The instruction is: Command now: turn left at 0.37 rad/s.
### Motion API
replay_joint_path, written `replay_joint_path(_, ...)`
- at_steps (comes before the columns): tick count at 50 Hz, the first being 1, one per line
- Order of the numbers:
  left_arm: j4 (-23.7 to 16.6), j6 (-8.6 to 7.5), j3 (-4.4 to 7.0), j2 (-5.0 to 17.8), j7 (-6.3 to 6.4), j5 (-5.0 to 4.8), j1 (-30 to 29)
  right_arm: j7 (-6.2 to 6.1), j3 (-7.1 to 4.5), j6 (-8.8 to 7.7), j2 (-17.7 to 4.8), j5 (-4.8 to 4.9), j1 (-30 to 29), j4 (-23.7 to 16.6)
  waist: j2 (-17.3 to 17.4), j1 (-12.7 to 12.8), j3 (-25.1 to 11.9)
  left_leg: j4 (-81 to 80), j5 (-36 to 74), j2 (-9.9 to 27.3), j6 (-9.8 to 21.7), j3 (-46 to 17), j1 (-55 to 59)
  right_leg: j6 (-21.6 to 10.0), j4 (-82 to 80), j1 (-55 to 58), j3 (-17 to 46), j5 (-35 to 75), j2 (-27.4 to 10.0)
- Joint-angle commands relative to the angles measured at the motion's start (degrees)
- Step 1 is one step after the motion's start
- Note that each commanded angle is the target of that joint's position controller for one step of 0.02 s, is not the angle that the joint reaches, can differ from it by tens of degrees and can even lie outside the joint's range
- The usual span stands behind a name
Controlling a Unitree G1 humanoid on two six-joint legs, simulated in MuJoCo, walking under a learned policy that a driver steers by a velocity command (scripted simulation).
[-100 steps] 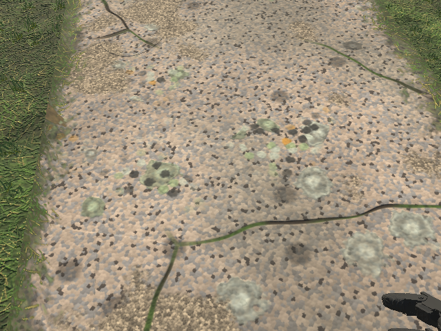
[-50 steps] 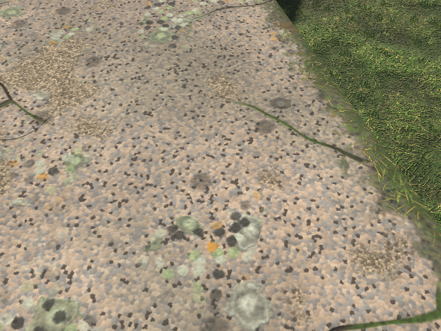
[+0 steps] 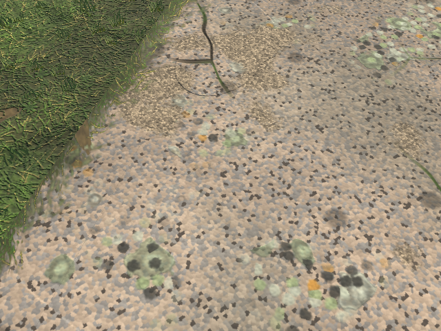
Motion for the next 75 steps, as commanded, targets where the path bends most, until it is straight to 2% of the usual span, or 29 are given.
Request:
replay_joint_path(1,-3.49,-0.42,1.49,5.54,0.48,0.37,-0.90,-1.00,-1.61,-1.63,-7.44,0.58,-3.04,-3.31,10.61,-0.16,-7.80,-9.86,30.73,13.89,10.58,-12.83,9.45,0.99,6.70,-6.79,3.38,5.51,-0.03)
replay_joint_path(7,-3.34,-0.40,-0.46,1.66,-0.33,-0.08,-1.22,-1.37,-1.00,-1.37,-6.85,-0.26,-2.94,-1.30,11.00,-1.32,-7.56,-10.07,22.50,12.35,10.61,-11.40,7.78,1.25,-11.86,2.94,2.55,9.09,0.10)
replay_joint_path(10,-3.67,-0.88,-0.40,3.27,-1.01,-0.78,-1.58,-0.74,-1.37,-1.21,-8.77,0.32,0.48,0.93,12.54,-3.55,-5.00,-14.83,-8.03,12.82,11.60,-16.81,4.95,-0.32,-17.90,5.44,-0.01,6.62,1.79)
replay_joint_path(15,-0.19,-3.50,-0.96,1.81,-2.19,-1.42,5.34,-0.46,-0.74,-2.30,-7.87,1.04,-0.63,2.96,8.68,0.45,-1.36,-13.22,-21.01,11.95,8.27,-16.28,-2.14,-7.08,-32.08,17.00,-1.88,10.70,3.30)
replay_joint_path(16,0.99,-4.00,-0.89,2.43,-2.14,-1.41,8.88,-0.42,-0.08,-2.85,-5.53,0.60,-2.30,2.59,6.49,1.93,-1.60,-7.63,-18.31,9.54,6.02,-13.07,-5.42,-8.93,-34.50,21.40,2.92,9.40,0.57)
replay_joint_path(17,1.97,-4.51,-0.26,6.08,-1.83,-1.28,13.55,-0.18,0.84,-3.73,-1.70,-0.13,-4.70,0.75,-2.88,2.56,-2.84,6.85,-13.94,3.07,1.73,-3.97,-13.61,-13.32,-40.09,27.04,17.29,2.46,-8.06)
replay_joint_path(18,2.38,-4.98,1.32,11.34,-2.43,-0.85,15.61,-0.36,0.12,-5.15,-3.71,0.92,-7.40,-1.73,-13.16,3.31,0.49,17.18,-16.31,-2.63,-0.99,2.15,-24.05,-21.27,-48.71,27.76,37.86,-5.05,-17.06)
replay_joint_path(19,1.55,-5.65,0.67,8.85,-2.38,-0.22,14.99,-0.44,-0.99,-6.20,-7.25,1.95,-9.28,-1.95,-9.22,4.28,3.63,25.13,-18.50,0.21,-1.38,-2.47,-29.60,-23.30,-50.85,28.16,41.84,-5.88,-18.93)
replay_joint_path(24,0.58,-5.40,-0.47,4.49,-0.85,-1.26,14.46,1.32,-0.95,-8.33,-4.42,0.42,-9.36,-0.28,-3.37,2.82,0.69,20.59,0.86,2.96,-2.96,-1.69,-28.61,-16.86,-49.80,31.39,23.32,14.74,-9.08)
replay_joint_path(28,-0.21,-4.26,0.20,6.08,0.16,-1.23,15.35,2.11,0.14,-8.47,-1.17,0.89,-13.12,-0.71,-4.45,3.89,0.65,6.56,9.33,0.25,-5.70,0.44,-16.88,-15.40,-48.91,22.48,16.54,20.69,-5.30)
replay_joint_path(33,-0.81,-3.82,1.21,8.21,0.12,-2.19,15.79,2.09,-0.98,-8.80,-5.04,2.12,-12.64,-1.14,-6.26,2.34,0.84,-0.74,11.54,0.31,-4.86,-1.66,-6.10,-13.74,-46.24,18.08,21.40,18.89,-8.07)
replay_joint_path(36,-2.06,-3.70,0.44,5.23,-0.24,-1.36,13.80,0.88,-3.24,-9.14,-9.38,1.79,0.55,1.93,-4.93,-5.04,-6.26,-4.44,9.38,2.12,-0.78,-2.07,12.87,-9.77,-30.50,14.30,18.48,29.11,-3.25)
replay_joint_path(37,-3.88,-3.67,-1.08,0.64,-0.36,0.20,13.97,0.21,-4.13,-8.95,-13.14,0.78,10.99,3.08,3.38,-8.73,-16.80,-4.25,0.84,13.43,2.98,-13.79,28.44,-7.52,-11.93,6.51,14.07,18.80,1.17)
replay_joint_path(38,-6.38,-4.41,-2.16,-3.32,-0.12,-2.21,20.69,0.94,-4.44,-8.35,-16.74,-0.60,12.98,4.37,24.91,-4.09,-21.82,-14.20,-16.16,25.14,10.63,-42.79,38.15,-5.07,5.47,-10.58,9.74,-5.49,7.43)
replay_joint_path(39,-4.38,-4.42,-0.66,3.48,-0.04,-3.59,19.32,1.17,-2.93,-8.42,-10.43,-0.16,9.71,3.77,17.78,-4.45,-14.80,-17.21,-23.53,24.48,10.17,-43.33,32.32,-4.73,13.48,-16.15,11.76,-1.92,3.17)
replay_joint_path(40,-4.92,-4.22,0.07,5.93,-0.30,-3.28,14.23,0.86,-2.07,-8.22,-7.29,0.48,6.72,3.69,12.76,-4.58,-8.03,-16.66,-17.30,22.70,8.57,-32.84,25.95,-5.00,14.37,-17.55,9.98,3.48,0.95)
replay_joint_path(41,-4.72,-4.04,-0.01,5.22,-0.35,-2.52,12.06,0.82,-1.63,-8.11,-5.99,0.32,4.58,3.99,8.14,-3.61,-5.20,-16.71,-7.34,19.88,7.69,-24.71,20.25,-4.90,13.22,-15.14,9.07,7.71,-1.17)
replay_joint_path(44,-5.67,-3.31,-0.04,2.70,-1.38,-2.26,9.83,0.45,-1.20,-8.43,-3.94,-0.39,2.08,5.42,9.72,-1.52,-2.41,-19.94,5.31,15.78,7.16,-12.13,12.32,-4.65,9.06,-11.10,8.14,12.96,-3.95)
replay_joint_path(49,-8.83,-2.66,-1.03,0.58,-2.12,-1.46,4.08,0.24,-2.10,-8.99,-6.77,0.15,2.57,7.83,6.33,-1.53,0.37,-23.06,14.71,16.80,9.11,-2.94,11.64,-2.91,-1.25,-15.10,7.11,20.12,-4.52)
replay_joint_path(57,-13.54,-3.49,-1.58,0.80,-4.98,-1.61,-7.74,-0.14,-3.02,-7.00,-11.32,1.78,6.60,10.87,5.23,-4.55,2.66,-19.64,25.67,17.08,5.26,8.74,18.74,-6.77,-21.79,-9.64,-0.54,26.76,-1.48)
replay_joint_path(59,-13.79,-3.08,-0.37,3.12,-5.04,-1.29,-4.97,-0.40,-3.56,-6.15,-13.38,2.20,6.79,10.91,7.27,-1.85,-0.89,-11.26,45.51,17.04,4.07,10.93,21.43,-9.27,-22.57,-2.91,-3.86,20.86,2.56)
replay_joint_path(61,-10.06,-2.30,2.70,8.14,-4.14,-1.55,10.91,-0.77,-3.18,-5.41,-12.94,2.50,6.36,10.38,6.36,7.13,-9.67,10.68,51.97,14.45,1.53,13.56,14.56,-13.21,-26.07,19.68,-5.08,21.91,7.49)
replay_joint_path(62,-8.46,-1.51,4.17,12.78,-2.85,-2.07,18.34,-0.79,-1.48,-5.69,-8.35,0.33,8.78,9.19,-3.19,8.39,-14.81,29.79,22.09,11.10,-1.08,13.40,-1.14,-16.70,-26.32,37.05,9.55,22.72,-1.52)
replay_joint_path(63,-10.31,-2.52,4.02,17.36,-3.11,-1.94,14.79,-0.01,0.68,-7.29,-2.50,-0.75,12.89,5.71,-13.97,1.28,-22.59,47.28,-19.97,-0.75,-3.62,3.44,-22.17,-27.71,-36.37,50.24,45.26,6.27,-14.54)
replay_joint_path(64,-11.24,-3.53,2.63,11.55,-3.67,-1.63,15.75,0.63,-0.55,-8.91,-9.15,1.50,5.05,5.12,-5.34,6.48,-23.65,50.90,-16.97,1.26,-2.68,-5.57,-27.53,-25.96,-42.87,49.65,48.56,1.23,-15.29)
replay_joint_path(65,-10.41,-4.35,1.86,9.44,-3.76,-1.14,13.63,0.87,-0.79,-9.70,-10.15,2.98,1.22,3.56,-3.66,5.68,-14.67,48.36,-11.00,3.34,-1.64,-4.59,-30.72,-23.42,-43.71,42.84,40.57,5.21,-13.82)
replay_joint_path(66,-10.55,-4.76,1.43,8.21,-3.69,-1.21,10.26,0.40,-0.38,-10.08,-9.10,2.04,0.96,3.99,1.74,2.98,-9.97,43.52,-6.26,5.92,-1.43,-4.48,-28.09,-21.76,-43.35,34.24,33.86,12.60,-11.30)
replay_joint_path(69,-11.74,-5.08,0.49,5.80,-3.03,0.01,4.32,0.10,-0.73,-8.81,-8.90,0.04,3.26,5.18,0.47,-1.82,-6.74,35.26,-0.76,8.44,-3.00,-4.61,-19.07,-20.78,-45.53,20.63,24.67,27.78,-7.02)
replay_joint_path(75,-8.13,-5.15,0.30,6.18,-1.13,-0.76,7.86,0.39,0.95,-7.51,-4.50,-0.51,-4.39,4.09,-0.67,0.62,-3.32,13.96,16.50,6.31,-6.79,-1.88,-17.77,-18.08,-46.77,14.82,13.82,32.12,-2.31)
Keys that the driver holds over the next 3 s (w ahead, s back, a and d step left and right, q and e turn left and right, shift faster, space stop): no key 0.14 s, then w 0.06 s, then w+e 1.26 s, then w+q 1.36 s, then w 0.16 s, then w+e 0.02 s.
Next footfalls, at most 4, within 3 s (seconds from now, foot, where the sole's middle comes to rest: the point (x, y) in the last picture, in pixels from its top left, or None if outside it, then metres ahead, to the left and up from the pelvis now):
0.32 right None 0.04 -0.12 -0.77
0.72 left None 0.33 0.11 -0.77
1.22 right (299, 306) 0.52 -0.24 -0.77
1.76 left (292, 204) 0.89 -0.26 -0.77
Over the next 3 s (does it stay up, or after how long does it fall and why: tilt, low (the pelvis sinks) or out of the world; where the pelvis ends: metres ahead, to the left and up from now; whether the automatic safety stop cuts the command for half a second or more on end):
stays up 1.34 -0.42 0.01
